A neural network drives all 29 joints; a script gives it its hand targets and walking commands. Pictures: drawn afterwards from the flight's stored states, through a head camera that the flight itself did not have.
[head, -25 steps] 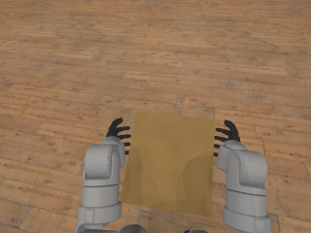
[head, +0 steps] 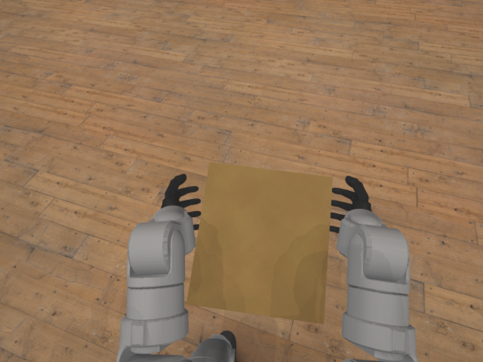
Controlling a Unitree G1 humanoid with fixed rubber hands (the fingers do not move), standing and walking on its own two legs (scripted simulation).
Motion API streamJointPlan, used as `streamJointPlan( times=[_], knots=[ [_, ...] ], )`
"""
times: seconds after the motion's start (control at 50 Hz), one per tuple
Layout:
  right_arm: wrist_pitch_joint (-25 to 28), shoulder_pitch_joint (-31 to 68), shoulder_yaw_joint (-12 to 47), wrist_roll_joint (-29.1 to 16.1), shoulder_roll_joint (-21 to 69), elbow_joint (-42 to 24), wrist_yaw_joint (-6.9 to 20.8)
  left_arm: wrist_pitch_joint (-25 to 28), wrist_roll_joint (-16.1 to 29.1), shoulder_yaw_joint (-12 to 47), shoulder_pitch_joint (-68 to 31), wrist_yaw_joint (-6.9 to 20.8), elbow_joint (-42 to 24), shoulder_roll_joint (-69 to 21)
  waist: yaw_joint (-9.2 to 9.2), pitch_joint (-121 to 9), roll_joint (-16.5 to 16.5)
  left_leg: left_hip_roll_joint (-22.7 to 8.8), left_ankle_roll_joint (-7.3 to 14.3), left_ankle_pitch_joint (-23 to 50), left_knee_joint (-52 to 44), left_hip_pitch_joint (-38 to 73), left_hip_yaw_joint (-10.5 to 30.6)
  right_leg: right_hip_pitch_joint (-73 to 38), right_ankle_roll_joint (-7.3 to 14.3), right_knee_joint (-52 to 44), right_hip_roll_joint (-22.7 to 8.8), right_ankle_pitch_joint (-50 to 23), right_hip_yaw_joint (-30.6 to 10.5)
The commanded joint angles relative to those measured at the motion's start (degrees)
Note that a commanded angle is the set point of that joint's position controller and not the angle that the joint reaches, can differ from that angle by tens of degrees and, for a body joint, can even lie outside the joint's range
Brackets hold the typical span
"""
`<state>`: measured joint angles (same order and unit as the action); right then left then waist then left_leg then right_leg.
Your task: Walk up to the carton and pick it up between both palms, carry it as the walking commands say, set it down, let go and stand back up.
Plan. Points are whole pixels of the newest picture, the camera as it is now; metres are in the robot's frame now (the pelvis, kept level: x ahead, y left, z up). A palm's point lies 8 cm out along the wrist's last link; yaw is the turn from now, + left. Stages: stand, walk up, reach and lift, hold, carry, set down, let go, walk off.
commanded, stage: carry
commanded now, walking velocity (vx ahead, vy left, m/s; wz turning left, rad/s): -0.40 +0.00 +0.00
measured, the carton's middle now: (259, 239) +0.33 +0.02 -0.03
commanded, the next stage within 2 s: none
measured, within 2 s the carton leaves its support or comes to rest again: neither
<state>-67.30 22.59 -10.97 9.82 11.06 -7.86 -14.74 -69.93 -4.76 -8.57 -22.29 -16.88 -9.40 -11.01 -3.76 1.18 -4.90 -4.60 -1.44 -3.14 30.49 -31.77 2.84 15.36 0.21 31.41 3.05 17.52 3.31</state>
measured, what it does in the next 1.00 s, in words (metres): walks backwards: left foot, then right foot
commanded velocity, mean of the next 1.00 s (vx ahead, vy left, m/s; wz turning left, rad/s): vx -0.40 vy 0.00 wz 0.00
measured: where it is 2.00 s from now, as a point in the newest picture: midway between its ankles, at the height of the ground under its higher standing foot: outside the picture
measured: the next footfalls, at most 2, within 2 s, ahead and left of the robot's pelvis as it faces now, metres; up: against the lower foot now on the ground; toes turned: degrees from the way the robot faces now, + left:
left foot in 0.32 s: -0.17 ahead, +0.14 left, +0.00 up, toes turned +1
right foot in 0.68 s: -0.35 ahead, -0.11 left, +0.00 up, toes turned -2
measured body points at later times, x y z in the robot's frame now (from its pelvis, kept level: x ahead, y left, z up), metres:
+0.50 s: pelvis -0.26 +0.02 +0.01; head -0.22 +0.05 +0.46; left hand +0.03 +0.19 +0.06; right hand +0.05 -0.10 +0.06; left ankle -0.21 +0.14 -0.72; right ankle -0.24 -0.11 -0.62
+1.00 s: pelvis -0.51 +0.02 +0.01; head -0.47 +0.00 +0.45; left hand -0.18 +0.13 +0.08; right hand -0.21 -0.15 +0.08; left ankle -0.55 +0.14 -0.69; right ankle -0.39 -0.11 -0.72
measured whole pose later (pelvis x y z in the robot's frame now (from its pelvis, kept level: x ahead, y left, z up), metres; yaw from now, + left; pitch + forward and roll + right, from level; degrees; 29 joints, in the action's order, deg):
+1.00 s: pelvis -0.51 +0.02 +0.01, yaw +0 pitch +5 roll +3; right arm -71.4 22.3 -9.2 3.8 10.9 -11.8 -23.5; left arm -70.6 -10.0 -9.0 -22.3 -9.6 -9.6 -11.0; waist 5.2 -0.4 0.3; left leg 3.0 -1.1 -25.7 46.0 -23.6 -1.6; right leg 30.4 -1.1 28.8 -4.8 3.0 -0.6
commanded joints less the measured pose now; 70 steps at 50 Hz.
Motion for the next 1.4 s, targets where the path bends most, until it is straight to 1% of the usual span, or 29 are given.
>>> streamJointPlan(
  times=[0.0,0.02,0.04,0.06,0.18,0.28,0.32,0.34,0.36,0.4,0.42,0.48,0.56,0.64,0.68,0.7,0.72,0.76,0.88,0.96,1.02,1.04,1.06,1.08,1.12,1.18,1.3,1.34,1.38],
  knots=[
    [-2.5,27.1,40.5,-25.5,58.4,-4.7,23.1,0.4,24.3,38.6,-28.3,26.9,-0.7,-61.7,2.62,-23.9,29.3,5.4,-0.6,-27.4,21.4,2.8,-6.1,-3.1,11.4,-11.3,-26.7,-26.3,-21.6],
    [-2.4,31.1,41.7,-26.7,60.8,-5.7,23.2,0.5,24.7,37.6,-31.9,27.1,-2.3,-61.5,2.19,-18.9,26.3,5.9,-0.3,-31.3,37.7,-0.2,-3.0,3.3,14.1,-12.9,-29.2,-34.3,-21.6],
    [-2.5,31.7,42.5,-28.3,62.6,-6.3,22.9,0.0,25.4,38.2,-34.0,27.0,-6.7,-61.0,2.90,-18.1,15.5,7.7,0.1,-29.2,44.3,-0.3,0.4,3.2,11.5,-11.5,-25.3,-33.8,-15.8],
    [-2.6,31.5,43.0,-30.3,62.6,-7.4,23.2,-0.4,25.4,38.4,-34.1,26.6,-8.9,-60.5,3.40,-18.7,10.9,7.9,0.1,-27.1,45.5,-1.6,1.2,1.6,8.8,-8.8,-22.4,-31.9,-11.3],
    [-5.2,28.8,43.8,-32.9,61.3,-3.4,24.0,-0.2,20.1,33.3,-28.6,23.9,-7.5,-57.9,3.39,-29.1,16.5,7.9,-0.7,-26.3,28.3,-3.5,-3.8,-19.2,6.5,-2.2,-18.9,-53.9,-10.0],
    [-5.3,24.3,42.7,-31.5,61.2,-0.1,24.6,0.4,17.7,34.4,-24.3,23.3,-5.6,-55.1,4.37,-31.7,15.6,4.7,1.1,-13.5,-5.3,14.5,-2.6,-12.0,4.8,-3.8,-16.6,-32.2,-11.2],
    [-5.0,23.8,41.4,-30.0,60.0,0.7,25.5,0.9,18.3,36.8,-27.5,23.7,-6.6,-56.4,3.92,-29.9,2.6,-7.0,3.7,-3.0,-12.0,24.3,10.5,2.8,1.9,2.5,-10.7,-10.8,-7.7],
    [-4.8,23.2,40.7,-29.5,59.2,0.3,25.8,1.2,19.0,38.0,-27.9,23.9,-6.9,-57.6,3.55,-28.3,-10.2,-18.7,8.0,16.1,-9.4,26.6,19.5,13.6,-0.8,12.6,-6.0,7.4,-3.0],
    [-3.8,23.1,40.0,-30.4,62.6,1.5,25.9,1.5,22.8,40.2,-35.4,24.4,-13.2,-58.8,5.73,-24.8,-18.5,-19.9,14.2,25.4,-6.1,20.1,16.2,17.3,-0.7,26.5,-3.4,15.9,-3.2],
    [-3.2,24.2,39.1,-29.8,61.2,-2.6,25.7,1.7,25.9,43.6,-40.4,25.0,-16.2,-59.9,6.09,-23.6,-3.1,-16.0,14.2,19.8,-8.1,15.7,12.8,18.2,0.1,42.1,0.0,14.9,-6.2],
    [-2.9,27.6,39.3,-30.0,61.2,-5.7,25.4,1.5,27.2,43.6,-40.1,25.3,-15.1,-61.1,5.34,-22.7,-0.8,-13.4,12.7,19.6,-6.6,15.5,7.6,18.7,-0.7,45.1,0.4,12.1,-6.9],
    [-2.3,28.2,36.9,-28.2,58.8,-6.6,24.2,0.7,27.9,42.5,-37.6,25.0,-11.6,-61.5,4.43,-25.3,-4.0,-9.1,9.7,18.9,-5.4,23.9,2.7,19.1,-2.2,39.4,0.6,9.3,-3.7],
    [-2.3,21.9,34.6,-25.3,58.0,-2.9,23.0,-0.4,27.7,41.8,-35.4,24.9,-8.4,-60.6,4.36,-29.1,-11.7,-10.2,9.7,15.4,-6.6,31.7,8.7,14.0,-1.8,17.1,-0.8,14.3,-0.6],
    [-2.8,19.2,35.9,-23.1,57.4,0.8,22.6,-0.7,25.8,39.9,-31.3,25.9,-1.5,-60.7,4.27,-30.1,-7.6,-7.8,5.9,4.5,-4.9,26.3,9.0,-1.8,0.0,-10.8,-2.8,0.8,-1.2],
    [-2.7,20.9,38.4,-23.7,58.0,-1.1,22.7,-0.4,25.4,39.2,-31.6,26.8,-1.1,-60.5,4.58,-28.2,9.5,-0.7,1.4,-5.7,4.2,10.1,3.1,-11.5,2.6,-12.3,-15.0,-8.0,-14.6],
    [-2.9,24.1,39.3,-24.3,57.7,-3.6,23.1,-0.2,24.5,39.2,-28.5,27.0,-0.2,-61.3,3.14,-25.0,24.5,5.6,-0.8,-23.5,15.9,1.7,-4.6,-6.7,10.2,-11.1,-26.3,-23.5,-21.9],
    [-2.8,29.8,41.1,-26.1,59.6,-5.1,23.5,0.0,24.3,37.6,-29.1,27.1,-0.3,-61.8,2.56,-20.7,27.0,3.9,-0.3,-29.6,31.8,-0.4,-4.3,1.7,14.5,-11.4,-29.8,-34.7,-21.0],
    [-2.8,30.8,43.1,-29.4,62.3,-6.5,23.5,-0.5,24.8,38.1,-32.8,26.7,-7.9,-60.3,3.27,-19.8,11.1,7.6,0.2,-26.5,45.2,-1.3,0.2,1.4,10.1,-8.6,-23.3,-34.4,-11.7],
    [-5.0,30.6,44.8,-33.5,61.7,-6.0,24.0,-0.2,20.5,33.2,-27.5,24.3,-8.2,-57.8,3.45,-28.9,17.5,7.9,-0.8,-25.3,32.6,-5.8,-3.8,-19.1,6.7,-2.2,-18.9,-52.3,-8.6],
    [-5.6,27.1,43.1,-31.7,60.2,-2.3,24.3,0.3,17.9,33.3,-24.2,23.8,-6.0,-56.6,3.14,-30.5,18.6,7.6,0.7,-23.3,8.1,7.0,-4.7,-15.3,6.1,-4.5,-19.0,-41.7,-11.4],
    [-5.3,23.3,41.4,-30.1,60.9,1.3,25.4,0.6,18.3,36.1,-27.0,23.8,-6.6,-56.1,4.21,-30.2,6.8,-2.0,2.7,-7.7,-10.3,22.0,4.4,-1.1,2.8,-0.3,-13.0,-17.5,-9.0],
    [-5.2,22.0,40.5,-29.1,59.9,2.5,25.8,0.7,18.2,36.9,-27.1,24.0,-6.2,-56.7,3.86,-28.7,-2.9,-11.6,5.3,-0.5,-13.2,25.6,14.6,8.7,1.1,6.0,-8.9,-1.4,-6.1],
    [-4.7,23.0,40.8,-29.3,61.0,0.7,25.9,0.8,19.6,38.0,-28.6,24.4,-7.8,-57.9,4.74,-25.9,-13.9,-21.4,12.1,23.2,-8.4,24.0,18.8,17.6,-2.0,21.8,-3.0,13.0,0.5],
    [-3.7,24.3,41.0,-30.1,63.5,-0.1,25.8,1.3,23.0,40.6,-35.5,24.9,-13.6,-58.8,6.08,-24.9,-14.7,-19.8,15.5,27.0,-5.3,19.2,14.9,17.7,-0.5,30.9,-3.6,16.9,-5.0],
    [-3.3,25.7,39.1,-29.0,61.3,-3.5,25.4,1.3,26.3,43.3,-39.0,25.8,-14.4,-60.2,5.67,-23.4,-2.1,-14.3,13.7,16.6,-7.6,13.0,9.0,16.6,-0.3,43.6,-0.9,12.8,-4.9],
    [-2.5,29.0,37.6,-28.4,59.4,-7.1,24.3,0.8,28.2,43.0,-38.5,25.4,-12.5,-61.5,4.42,-24.6,-3.9,-9.0,9.9,15.4,-5.5,21.3,2.4,18.7,-1.5,39.2,0.1,8.6,-3.0],
    [-2.3,20.1,35.1,-23.7,57.7,-1.7,22.5,-0.7,27.1,40.9,-33.1,25.6,-5.9,-59.6,4.64,-29.4,-12.0,-10.8,9.6,11.1,-7.0,32.1,10.5,10.6,-0.4,6.3,-0.5,12.8,-0.1],
    [-2.6,19.3,35.8,-22.7,57.7,-0.7,22.3,-0.8,26.8,40.7,-32.8,26.2,-4.1,-60.7,4.29,-30.2,-7.3,-8.5,6.4,6.9,-4.5,27.2,8.6,0.1,0.2,-10.2,-2.8,0.8,-0.6],
    [-2.7,20.1,38.3,-22.9,58.0,-1.6,22.3,-0.6,25.7,39.0,-30.4,27.2,-1.9,-59.6,4.66,-29.2,9.7,-0.9,1.2,-8.2,3.9,9.5,2.9,-12.0,3.1,-12.9,-15.4,-5.4,-15.5]
  ],
)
